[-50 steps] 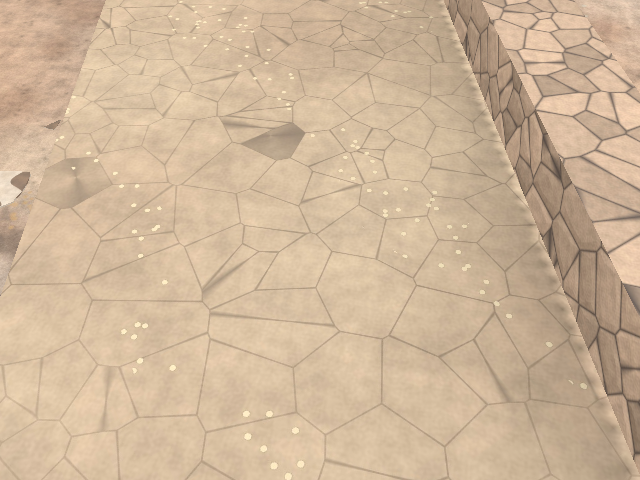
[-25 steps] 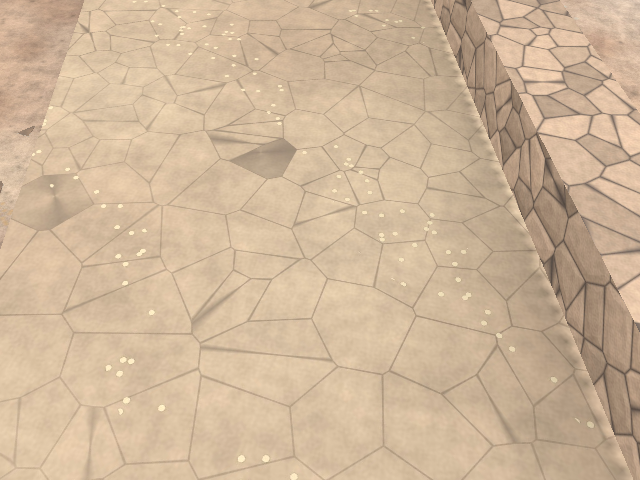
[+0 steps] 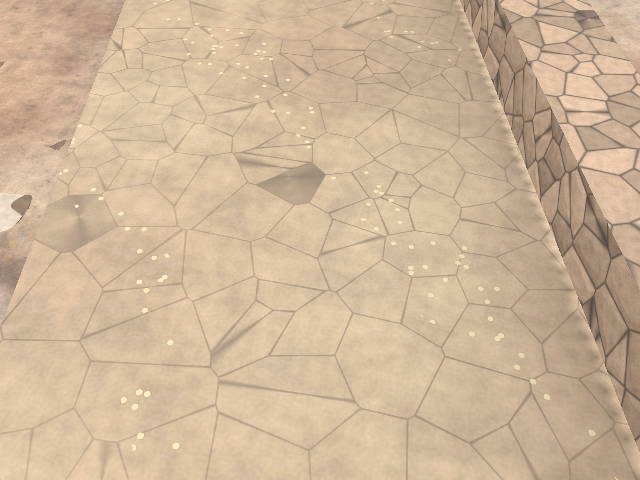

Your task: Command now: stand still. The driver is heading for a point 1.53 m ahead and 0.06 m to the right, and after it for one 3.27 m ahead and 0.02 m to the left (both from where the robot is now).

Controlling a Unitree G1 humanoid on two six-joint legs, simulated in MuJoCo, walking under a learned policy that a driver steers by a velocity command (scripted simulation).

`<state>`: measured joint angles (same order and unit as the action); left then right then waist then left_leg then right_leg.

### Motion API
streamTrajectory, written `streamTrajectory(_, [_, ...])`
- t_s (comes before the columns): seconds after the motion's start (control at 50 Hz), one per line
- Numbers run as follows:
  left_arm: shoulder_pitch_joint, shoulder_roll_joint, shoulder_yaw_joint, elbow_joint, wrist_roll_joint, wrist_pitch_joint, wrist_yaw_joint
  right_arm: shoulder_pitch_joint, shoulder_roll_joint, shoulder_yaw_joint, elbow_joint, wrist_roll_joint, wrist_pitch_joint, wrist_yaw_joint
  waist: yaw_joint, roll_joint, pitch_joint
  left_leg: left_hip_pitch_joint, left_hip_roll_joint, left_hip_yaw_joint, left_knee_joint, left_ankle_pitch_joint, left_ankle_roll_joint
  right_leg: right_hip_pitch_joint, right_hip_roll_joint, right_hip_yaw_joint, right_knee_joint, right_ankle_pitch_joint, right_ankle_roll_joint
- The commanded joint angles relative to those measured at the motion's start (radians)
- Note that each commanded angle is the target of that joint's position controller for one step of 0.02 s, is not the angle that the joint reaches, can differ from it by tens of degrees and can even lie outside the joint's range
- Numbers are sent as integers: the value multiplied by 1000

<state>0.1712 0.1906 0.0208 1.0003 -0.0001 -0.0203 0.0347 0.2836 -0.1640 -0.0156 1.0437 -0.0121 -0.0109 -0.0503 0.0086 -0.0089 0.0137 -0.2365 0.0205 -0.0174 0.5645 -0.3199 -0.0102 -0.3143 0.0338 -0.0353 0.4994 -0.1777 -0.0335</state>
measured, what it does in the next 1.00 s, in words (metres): lifts its right foot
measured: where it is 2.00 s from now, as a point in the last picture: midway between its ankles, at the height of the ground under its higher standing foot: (347, 420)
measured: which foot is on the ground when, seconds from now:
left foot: down 0.00-0.98, up 1.00-1.00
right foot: down 0.00-1.00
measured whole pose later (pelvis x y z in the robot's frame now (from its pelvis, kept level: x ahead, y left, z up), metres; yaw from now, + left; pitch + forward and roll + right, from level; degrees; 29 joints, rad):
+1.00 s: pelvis +0.09 -0.02 -0.01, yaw -1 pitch +0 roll +0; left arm 0.19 0.21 0.07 1.09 -0.03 -0.10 0.00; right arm 0.44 -0.22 -0.06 1.08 0.03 -0.06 -0.02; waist -0.01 0.04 0.01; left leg -0.10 0.04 0.00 0.57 -0.44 0.01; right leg -0.32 -0.01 -0.08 0.60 -0.27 -0.06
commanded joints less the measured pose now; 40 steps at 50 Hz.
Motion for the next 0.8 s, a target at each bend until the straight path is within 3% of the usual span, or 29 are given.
streamTrajectory(0.02, [26,90,20,-17,2,-12,8,38,-90,-22,-1,9,-34,2,10,82,63,-122,22,-42,-207,-53,40,89,-47,64,-63,-43,-20])
streamTrajectory(0.08, [33,77,17,4,-4,-19,-1,71,-86,-24,13,11,-43,12,-6,34,12,-55,18,-33,-172,67,45,106,-52,64,-41,72,-26])
streamTrajectory(0.16, [49,75,17,32,-9,-13,0,79,-83,-23,19,10,-39,20,-9,24,-8,-34,12,-23,-158,157,49,138,-56,62,-18,151,-23])
streamTrajectory(0.38, [57,77,20,73,-12,13,7,104,-68,-18,35,13,-22,18,-7,16,14,-3,7,-11,-160,268,50,161,-62,67,-14,207,-14])
streamTrajectory(0.68, [38,71,27,106,-10,20,13,111,-57,-18,46,11,-20,13,-4,18,42,-11,3,-7,-199,182,51,161,-63,69,-44,142,-1])
streamTrajectory(0.7, [57,60,25,118,-8,21,13,133,-52,-18,58,11,-19,12,-5,25,19,0,-3,-4,-212,72,58,168,-47,50,-37,41,-2])
streamTrajectory(0.72, [61,62,28,123,-14,22,13,144,-73,-27,61,18,-15,10,-10,47,34,-8,0,-22,-229,-106,82,137,-13,14,4,-127,-4])
streamTrajectory(0.74, [53,66,31,119,-19,19,13,144,-108,-38,53,26,-15,7,-18,86,70,-22,36,-82,-264,-304,119,67,15,-18,61,-280,-8])
streamTrajectory(0.76, [13,65,31,99,-19,8,10,168,-138,-47,47,34,-20,5,-40,125,116,-17,114,-191,-328,-462,168,-38,20,-33,141,-329,-11])
streamTrajectory(0.78, [-29,49,26,74,-22,-10,4,176,-176,-60,40,41,-30,5,-55,175,163,-4,222,-331,-395,-533,225,-129,-2,-34,237,-287,-19])
streamTrajectory(0.8, [-62,45,23,54,-27,-28,-4,170,-193,-69,32,40,-43,4,-61,179,205,-2,301,-428,-433,-509,270,-205,-48,2,320,-260,-32])
Velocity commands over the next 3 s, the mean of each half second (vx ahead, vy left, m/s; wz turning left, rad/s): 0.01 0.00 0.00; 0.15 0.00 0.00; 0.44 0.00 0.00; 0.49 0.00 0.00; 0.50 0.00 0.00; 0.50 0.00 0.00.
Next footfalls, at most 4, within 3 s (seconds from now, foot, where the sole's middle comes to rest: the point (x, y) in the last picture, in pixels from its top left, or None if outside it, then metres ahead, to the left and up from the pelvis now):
1.50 left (286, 468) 0.54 0.09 -0.77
2.08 right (396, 346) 0.84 -0.16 -0.77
2.64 left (301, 245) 1.16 0.08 -0.77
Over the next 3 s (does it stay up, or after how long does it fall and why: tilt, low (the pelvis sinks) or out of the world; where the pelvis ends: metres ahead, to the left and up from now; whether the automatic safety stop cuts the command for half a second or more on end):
stays up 1.17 -0.01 0.02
